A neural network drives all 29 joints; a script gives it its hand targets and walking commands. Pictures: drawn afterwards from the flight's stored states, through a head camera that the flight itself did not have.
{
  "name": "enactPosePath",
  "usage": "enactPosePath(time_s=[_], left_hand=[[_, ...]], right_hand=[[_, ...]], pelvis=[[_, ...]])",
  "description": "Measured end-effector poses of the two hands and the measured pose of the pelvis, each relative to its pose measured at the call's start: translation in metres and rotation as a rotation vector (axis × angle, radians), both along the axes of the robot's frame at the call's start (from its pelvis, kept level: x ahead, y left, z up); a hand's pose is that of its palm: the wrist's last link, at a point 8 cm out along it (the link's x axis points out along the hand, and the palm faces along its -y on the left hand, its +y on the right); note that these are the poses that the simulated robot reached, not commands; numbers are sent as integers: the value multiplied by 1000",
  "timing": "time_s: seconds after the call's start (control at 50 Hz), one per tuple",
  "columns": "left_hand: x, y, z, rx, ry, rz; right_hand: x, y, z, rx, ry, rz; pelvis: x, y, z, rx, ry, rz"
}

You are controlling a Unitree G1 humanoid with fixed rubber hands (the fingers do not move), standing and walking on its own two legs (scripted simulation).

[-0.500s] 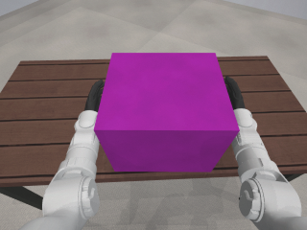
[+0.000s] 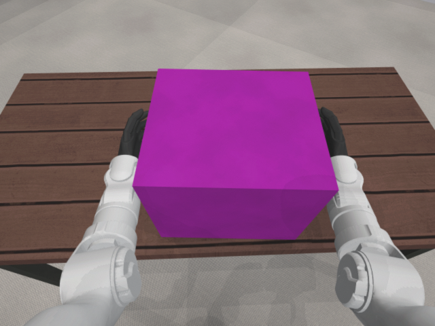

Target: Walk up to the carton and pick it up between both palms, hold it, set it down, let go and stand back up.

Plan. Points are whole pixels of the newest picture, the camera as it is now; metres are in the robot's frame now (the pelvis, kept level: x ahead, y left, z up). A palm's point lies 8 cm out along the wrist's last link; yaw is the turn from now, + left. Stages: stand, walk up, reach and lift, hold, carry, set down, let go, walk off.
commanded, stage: set down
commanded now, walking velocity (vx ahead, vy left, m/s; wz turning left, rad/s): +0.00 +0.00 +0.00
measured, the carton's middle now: (230, 159) +0.41 -0.01 +0.02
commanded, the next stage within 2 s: none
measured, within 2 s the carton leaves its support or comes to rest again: rests again in 0.08 s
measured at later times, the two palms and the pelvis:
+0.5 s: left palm (133, 152) +0.41 +0.18 +0.05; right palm (336, 151) +0.39 -0.21 +0.07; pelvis +0.00 +0.00 +0.00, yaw +0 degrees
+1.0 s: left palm (136, 161) +0.40 +0.18 +0.03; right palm (333, 154) +0.39 -0.21 +0.05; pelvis -0.02 +0.00 -0.01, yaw -1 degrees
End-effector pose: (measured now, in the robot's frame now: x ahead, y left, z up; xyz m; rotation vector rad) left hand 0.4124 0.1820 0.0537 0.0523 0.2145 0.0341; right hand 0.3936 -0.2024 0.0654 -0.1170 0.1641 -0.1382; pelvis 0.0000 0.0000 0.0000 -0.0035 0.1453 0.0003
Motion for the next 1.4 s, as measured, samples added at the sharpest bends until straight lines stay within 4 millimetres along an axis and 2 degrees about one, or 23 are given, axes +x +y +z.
enactPosePath(time_s=[0.4,0.72,0.88,1.02,1.18,1.4], left_hand=[[-4,-4,0,-1,-30,-2],[3,-1,-3,4,-18,45],[-2,-2,-19,-7,38,45],[-9,-5,-25,-11,45,48],[-22,-10,-15,-6,19,38],[-44,-10,-7,-8,10,40]], right_hand=[[-5,-4,1,-8,-32,-5],[2,-5,-7,28,8,-15],[1,-5,-15,60,51,-31],[-1,-6,-14,80,61,-37],[-13,-18,1,64,31,-35],[-38,-30,3,84,62,-51]], pelvis=[[-4,-3,0,-2,2,-2],[-1,-3,-1,-2,46,-2],[-12,-2,-4,-5,96,-5],[-23,-1,-9,-7,151,-7],[-34,-5,-12,-7,138,-11],[-52,-10,-15,-2,100,-13]])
